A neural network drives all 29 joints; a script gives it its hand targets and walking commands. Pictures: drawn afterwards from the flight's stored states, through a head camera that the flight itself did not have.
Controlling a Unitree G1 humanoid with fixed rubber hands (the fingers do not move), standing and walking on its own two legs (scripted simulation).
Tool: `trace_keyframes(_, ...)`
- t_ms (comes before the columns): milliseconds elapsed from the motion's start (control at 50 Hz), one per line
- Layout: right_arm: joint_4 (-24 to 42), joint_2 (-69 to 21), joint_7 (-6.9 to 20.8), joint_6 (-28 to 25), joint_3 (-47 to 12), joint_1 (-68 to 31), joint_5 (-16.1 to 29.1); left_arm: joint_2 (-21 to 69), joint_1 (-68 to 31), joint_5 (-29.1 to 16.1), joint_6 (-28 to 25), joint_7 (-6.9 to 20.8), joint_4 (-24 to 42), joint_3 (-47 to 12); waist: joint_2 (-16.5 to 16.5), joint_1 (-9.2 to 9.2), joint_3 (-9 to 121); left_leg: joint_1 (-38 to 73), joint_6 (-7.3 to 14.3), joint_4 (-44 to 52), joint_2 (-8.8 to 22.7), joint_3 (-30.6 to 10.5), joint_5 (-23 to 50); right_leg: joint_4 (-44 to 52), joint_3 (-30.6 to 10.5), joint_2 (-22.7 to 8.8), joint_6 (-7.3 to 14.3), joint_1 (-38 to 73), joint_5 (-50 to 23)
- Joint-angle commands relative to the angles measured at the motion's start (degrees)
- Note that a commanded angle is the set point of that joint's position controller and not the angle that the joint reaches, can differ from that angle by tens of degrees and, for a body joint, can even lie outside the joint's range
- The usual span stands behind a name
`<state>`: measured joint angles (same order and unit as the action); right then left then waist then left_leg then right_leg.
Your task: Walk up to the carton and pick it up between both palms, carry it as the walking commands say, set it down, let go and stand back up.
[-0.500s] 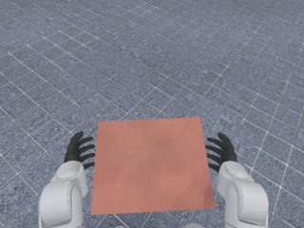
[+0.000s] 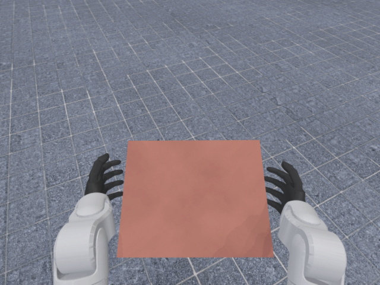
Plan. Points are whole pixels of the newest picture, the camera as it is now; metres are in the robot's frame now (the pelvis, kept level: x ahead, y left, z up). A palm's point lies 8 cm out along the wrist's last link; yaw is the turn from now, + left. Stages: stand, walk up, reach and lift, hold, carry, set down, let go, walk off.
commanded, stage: carry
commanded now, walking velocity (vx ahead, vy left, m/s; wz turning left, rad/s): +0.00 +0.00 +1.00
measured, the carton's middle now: (193, 198) +0.31 +0.00 +0.02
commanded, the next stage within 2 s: none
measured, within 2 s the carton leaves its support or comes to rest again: neither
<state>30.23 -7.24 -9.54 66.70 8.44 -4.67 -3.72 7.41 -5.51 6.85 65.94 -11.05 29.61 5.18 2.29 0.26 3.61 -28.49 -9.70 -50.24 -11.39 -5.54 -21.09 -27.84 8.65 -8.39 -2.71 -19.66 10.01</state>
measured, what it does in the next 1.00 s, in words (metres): steps to the left, turning left: left foot, then right foot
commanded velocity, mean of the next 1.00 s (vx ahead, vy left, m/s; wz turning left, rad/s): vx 0.00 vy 0.00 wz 1.00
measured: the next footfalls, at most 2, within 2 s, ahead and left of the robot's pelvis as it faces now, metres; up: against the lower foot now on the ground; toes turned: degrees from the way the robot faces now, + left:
left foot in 0.12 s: +0.02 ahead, +0.18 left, +0.00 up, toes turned +8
right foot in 0.38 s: +0.11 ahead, -0.02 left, +0.00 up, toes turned +18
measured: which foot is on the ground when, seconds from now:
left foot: up 0.00-0.10, down 0.12-0.38, up 0.40-0.72, down 0.74-1.00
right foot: down 0.00-0.12, up 0.14-0.36, down 0.38-0.76, up 0.78-1.00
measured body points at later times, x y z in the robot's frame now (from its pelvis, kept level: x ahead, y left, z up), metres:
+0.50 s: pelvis +0.03 +0.06 +0.00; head +0.07 +0.04 +0.45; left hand +0.16 +0.34 +0.09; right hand +0.35 +0.05 +0.07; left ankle -0.04 +0.15 -0.66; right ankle +0.07 -0.03 -0.73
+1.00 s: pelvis -0.03 +0.13 +0.00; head +0.00 +0.16 +0.44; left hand -0.05 +0.44 +0.06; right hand +0.25 +0.27 +0.05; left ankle -0.04 +0.19 -0.73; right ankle +0.10 +0.05 -0.65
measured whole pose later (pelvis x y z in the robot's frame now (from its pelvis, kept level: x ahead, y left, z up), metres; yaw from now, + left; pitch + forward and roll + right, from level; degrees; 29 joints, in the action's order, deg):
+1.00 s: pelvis -0.03 +0.13 +0.00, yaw +59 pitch +3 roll -1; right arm 28.5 -7.3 -9.4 65.1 6.6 -2.7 -4.1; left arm 7.3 -1.9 3.2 64.4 -9.8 29.0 8.0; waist 2.4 0.0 -2.9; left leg -24.4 6.5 -33.6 -8.0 -2.7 -11.7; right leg -66.3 5.4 -7.6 -6.4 -34.8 28.2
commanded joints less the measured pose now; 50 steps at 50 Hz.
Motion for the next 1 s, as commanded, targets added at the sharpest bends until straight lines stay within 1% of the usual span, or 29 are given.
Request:
trace_keyframes(0, 2.56, -43.38, 14.17, 2.35, -42.98, -22.95, 20.64, 46.66, -14.31, -20.66, 1.86, 14.95, -0.99, -36.60, -19.04, -2.36, 8.12, -1.40, 6.71, -4.13, 13.62, 5.75, -9.38, 1.07, 1.37, -19.42, 2.19, 6.41, -15.44)
trace_keyframes(20, 3.52, -42.50, 14.69, 2.52, -42.56, -24.26, 21.19, 46.97, -14.22, -20.81, 1.79, 14.39, 0.24, -36.30, -22.65, -1.85, 10.19, 4.71, 7.53, 3.02, 13.31, 4.41, -12.14, -4.42, 2.86, -16.32, 1.91, 5.26, -18.19)
trace_keyframes(40, 3.24, -43.58, 15.21, 2.49, -42.31, -23.29, 22.14, 47.76, -14.37, -20.48, 1.78, 13.88, 1.81, -35.93, -19.32, -1.63, 11.05, 11.92, 7.67, 9.42, 11.12, 4.10, -10.93, -12.41, 5.17, -14.65, 0.80, 0.20, -16.95)
trace_keyframes(60, 2.58, -45.67, 15.66, 2.28, -42.71, -23.01, 22.93, 48.01, -16.90, -20.75, 1.71, 13.91, 3.59, -36.17, -9.92, -2.65, 9.36, 16.77, 7.85, 21.23, 10.56, 1.69, 0.39, -19.90, 8.32, -11.16, -1.63, -4.91, -3.54)
trace_keyframes(80, 2.77, -47.01, 15.89, 1.65, -42.94, -22.23, 23.10, 49.02, -18.56, -21.14, 1.48, 14.22, 5.63, -37.85, 9.99, -2.39, 7.83, 21.79, 11.62, 27.44, 19.07, -16.11, 27.53, -29.22, 8.66, -3.79, -4.78, -16.65, 24.74)
trace_keyframes(100, 2.80, -48.07, 15.92, 1.00, -42.61, -22.25, 22.58, 50.30, -21.85, -22.39, 1.20, 14.82, 7.68, -39.81, 25.19, -2.13, 7.99, 23.13, 17.65, 27.18, 27.83, -33.51, 53.95, -37.96, 3.89, 1.27, -7.49, -24.91, 38.63)
trace_keyframes(120, 2.78, -49.41, 15.93, 0.39, -42.27, -22.38, 21.45, 51.53, -24.24, -23.19, 0.67, 15.18, 7.84, -41.08, 21.37, -1.49, 10.72, 18.73, 18.63, 22.88, 25.25, -28.96, 57.01, -41.79, -5.98, -0.30, -7.30, -19.98, 34.80)
trace_keyframes(140, 5.12, -50.71, 16.06, -0.26, -43.65, -22.89, 21.86, 53.10, -22.66, -23.64, 0.01, 15.27, 8.42, -41.83, 15.19, -1.34, 13.65, 19.83, 19.72, 21.07, 23.33, -24.55, 51.47, -37.18, -6.28, 0.61, -6.67, -17.51, 32.26)
trace_keyframes(160, 5.78, -51.52, 15.98, -0.62, -44.19, -22.52, 22.07, 54.93, -20.63, -24.20, -0.25, 15.58, 6.89, -42.31, 11.95, -1.18, 15.78, 24.61, 17.70, 18.70, 21.10, -21.34, 53.51, -35.96, -6.01, 1.46, -5.86, -18.62, 28.07)
trace_keyframes(200, 6.95, -52.89, 16.22, -2.09, -43.63, -21.62, 22.39, 57.91, -21.60, -26.65, -1.26, 16.21, 8.74, -44.87, 12.93, -1.44, 20.66, 29.14, 17.03, 15.04, 19.06, -17.41, 57.10, -31.77, -4.92, 2.05, -4.90, -18.54, 22.41)
trace_keyframes(260, 8.67, -53.31, 15.82, -3.65, -44.81, -20.60, 21.33, 58.78, -18.83, -27.32, -2.73, 16.78, 9.32, -45.37, 8.27, -1.64, 24.62, 30.20, 16.95, 13.08, 17.70, -17.67, 59.65, -21.34, -5.26, 3.94, -3.78, -10.81, 18.18)
trace_keyframes(300, 8.05, -52.14, 15.27, -3.65, -45.44, -18.59, 20.21, 57.08, -15.69, -26.63, -3.14, 17.21, 7.96, -43.50, 3.49, -1.49, 23.11, 22.26, 16.73, 12.32, 16.88, -17.80, 52.02, -9.32, -5.37, 3.90, -2.04, -0.83, 12.63)
trace_keyframes(320, 8.04, -51.28, 14.88, -3.30, -45.92, -19.08, 20.03, 55.87, -13.33, -25.86, -3.09, 17.53, 6.37, -41.81, -1.25, 0.22, 23.15, 10.35, 14.16, 8.12, 14.08, -13.40, 40.68, 1.05, -7.34, 0.23, 0.05, 13.04, 0.94)
trace_keyframes(340, 7.50, -50.82, 14.45, -2.91, -46.11, -18.14, 19.58, 53.07, -12.64, -25.49, -3.12, 17.72, 5.70, -40.11, -18.36, 0.15, 22.32, -4.95, 10.41, -1.10, 6.60, -4.58, 13.98, 5.75, -20.50, -14.54, 4.23, 26.14, -23.89)
trace_keyframes(360, 8.65, -50.11, 13.94, -2.50, -46.96, -19.28, 19.82, 51.91, -10.42, -24.33, -2.93, 17.83, 3.73, -38.68, -28.56, -0.90, 21.29, -14.65, 8.88, -13.26, 4.53, 2.32, -16.00, 2.01, -26.64, -23.61, 9.25, 31.00, -42.03)
trace_keyframes(380, 7.25, -49.51, 13.60, -1.94, -46.40, -20.47, 19.70, 50.55, -10.41, -24.00, -2.47, 17.89, 2.45, -37.73, -21.87, -0.78, 17.56, -15.27, 8.57, -17.48, 9.91, 3.32, -14.82, 1.87, -20.99, -23.43, 10.26, 28.41, -42.75)
trace_keyframes(420, 4.29, -48.45, 13.60, -0.68, -46.18, -19.57, 20.13, 48.39, -9.76, -23.00, -1.80, 17.80, 1.64, -37.29, -14.76, -0.74, 11.54, -11.43, 8.10, -18.33, 12.57, 3.92, -9.55, 2.12, -12.04, -19.98, 8.63, 19.62, -36.87)
trace_keyframes(440, 4.11, -48.79, 13.98, -0.18, -46.58, -20.79, 20.77, 48.21, -11.03, -23.09, -1.51, 17.74, 2.04, -37.19, -15.33, -0.85, 8.29, -10.32, 8.34, -15.52, 12.84, 5.76, -7.80, 3.03, -8.50, -18.72, 8.15, 15.08, -32.26)
trace_keyframes(540, 2.01, -50.95, 14.46, 0.93, -45.67, -19.99, 20.82, 47.59, -17.26, -23.38, -0.13, 16.87, 7.02, -38.56, -11.36, -1.16, 8.74, -2.21, 9.13, -3.15, 11.10, 13.72, 2.63, -2.47, 7.86, -14.48, 4.73, 12.93, -31.59)
trace_keyframes(640, 3.36, -48.74, 14.18, 2.40, -44.74, -20.12, 21.08, 47.93, -14.47, -22.33, 1.71, 15.92, 4.52, -37.63, -14.99, -0.92, 11.15, 5.59, 10.35, 8.70, 10.20, 17.20, 6.68, -10.65, 9.81, -17.27, 2.89, 11.12, -23.38)
trace_keyframes(660, 2.25, -48.22, 14.24, 2.61, -44.24, -18.61, 21.00, 48.25, -14.95, -22.33, 1.89, 15.86, 4.66, -37.62, -11.94, -1.77, 14.00, 10.77, 11.06, 13.67, 9.00, 16.87, 6.38, -18.64, 11.41, -15.72, 1.62, 10.75, -23.55)
trace_keyframes(680, 2.43, -48.44, 14.37, 2.67, -43.96, -18.72, 20.89, 48.93, -16.09, -22.75, 2.08, 15.78, 4.93, -37.73, -6.97, -3.00, 15.97, 18.09, 12.44, 21.19, 10.60, 11.49, 9.84, -28.26, 11.16, -14.14, -0.33, 5.57, -16.30)
trace_keyframes(700, 0.97, -47.64, 14.58, 2.81, -43.20, -18.33, 20.57, 48.32, -14.96, -22.19, 2.39, 15.61, 3.76, -37.37, 6.47, -2.31, 13.95, 25.93, 16.90, 25.02, 20.38, -7.06, 34.67, -37.33, 8.98, -8.00, -3.48, -9.52, 14.12)
trace_keyframes(720, -0.21, -46.62, 14.59, 2.82, -42.27, -18.01, 20.10, 48.17, -16.06, -22.27, 2.51, 15.65, 3.62, -37.66, 18.69, -1.58, 12.18, 31.54, 21.31, 21.18, 30.24, -23.99, 69.69, -45.67, 5.20, -1.25, -6.30, -22.86, 35.25)
trace_keyframes(740, 1.11, -47.08, 14.61, 2.40, -41.59, -17.73, 19.90, 48.76, -17.22, -22.87, 2.42, 16.16, 3.67, -38.67, 13.63, -1.60, 10.94, 29.28, 23.23, 18.14, 30.09, -23.15, 78.09, -49.14, -2.92, -3.00, -5.86, -22.79, 37.12)
trace_keyframes(760, 2.91, -49.29, 14.87, 1.94, -42.31, -19.56, 20.40, 50.96, -19.31, -23.87, 2.23, 16.38, 4.16, -40.20, 10.96, -1.90, 13.26, 28.72, 24.10, 19.26, 28.26, -20.96, 65.95, -46.28, -3.50, -3.34, -6.39, -22.08, 34.07)
trace_keyframes(780, 4.43, -51.51, 15.21, 1.55, -43.72, -20.75, 20.77, 54.08, -18.55, -24.42, 1.71, 16.97, 2.97, -40.80, 6.27, -1.50, 13.29, 27.13, 22.28, 20.97, 25.45, -17.74, 57.85, -46.23, -4.71, -3.25, -5.57, -21.90, 29.32)
trace_keyframes(840, 4.96, -54.81, 16.53, -0.57, -43.38, -22.83, 21.99, 59.79, -22.06, -26.32, -0.59, 17.19, 5.66, -42.32, 5.67, -1.72, 16.51, 23.68, 19.85, 23.09, 21.04, -13.92, 36.68, -43.24, -4.11, -1.47, -3.76, -18.61, 20.65)
trace_keyframes(980, 7.11, -50.40, 15.71, -2.79, -44.44, -19.42, 20.91, 56.49, -16.26, -25.47, -2.66, 16.61, 5.00, -41.40, 1.92, -1.74, 18.01, 24.05, 18.50, 28.04, 20.20, -20.79, 27.55, -31.57, -5.98, 2.06, -3.41, -15.49, 16.67)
